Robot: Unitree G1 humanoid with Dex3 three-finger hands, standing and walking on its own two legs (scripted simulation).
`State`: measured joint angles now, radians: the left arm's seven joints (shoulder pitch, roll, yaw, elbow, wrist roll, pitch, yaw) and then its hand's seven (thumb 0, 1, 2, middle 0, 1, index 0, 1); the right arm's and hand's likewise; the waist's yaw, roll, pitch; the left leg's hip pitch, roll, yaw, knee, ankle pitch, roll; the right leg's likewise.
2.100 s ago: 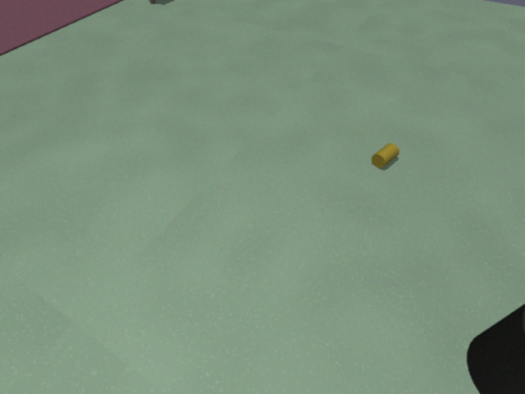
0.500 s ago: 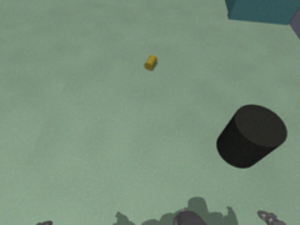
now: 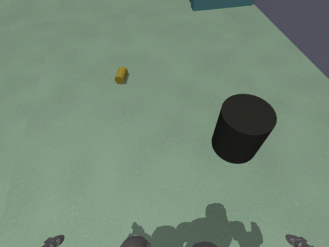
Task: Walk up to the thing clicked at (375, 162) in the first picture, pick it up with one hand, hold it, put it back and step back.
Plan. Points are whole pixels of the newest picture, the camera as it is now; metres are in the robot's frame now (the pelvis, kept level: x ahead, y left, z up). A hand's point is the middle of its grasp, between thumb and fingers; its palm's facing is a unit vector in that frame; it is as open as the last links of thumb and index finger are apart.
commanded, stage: walk up
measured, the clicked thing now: (121, 75) +1.51 +0.40 -0.71
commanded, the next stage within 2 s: stand in 1.66 s
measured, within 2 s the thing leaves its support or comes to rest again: neither
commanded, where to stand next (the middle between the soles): +0.06 +0.00 m, yaw -17 degrees
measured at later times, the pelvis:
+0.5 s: pelvis -0.02 -0.03 +0.00, yaw -12 degrees
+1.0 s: pelvis -0.03 -0.01 +0.01, yaw -18 degrees
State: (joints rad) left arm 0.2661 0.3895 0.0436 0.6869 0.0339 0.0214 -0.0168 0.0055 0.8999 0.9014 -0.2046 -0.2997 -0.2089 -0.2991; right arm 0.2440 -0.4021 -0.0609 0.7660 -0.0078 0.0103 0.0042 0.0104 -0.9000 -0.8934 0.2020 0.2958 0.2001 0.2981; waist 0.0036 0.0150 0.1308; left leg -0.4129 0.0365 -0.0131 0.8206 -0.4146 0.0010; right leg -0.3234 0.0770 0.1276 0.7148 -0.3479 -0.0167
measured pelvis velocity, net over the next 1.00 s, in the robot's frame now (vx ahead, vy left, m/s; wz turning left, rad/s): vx -0.03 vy -0.01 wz -0.32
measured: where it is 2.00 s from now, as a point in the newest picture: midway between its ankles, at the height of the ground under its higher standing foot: outside the picture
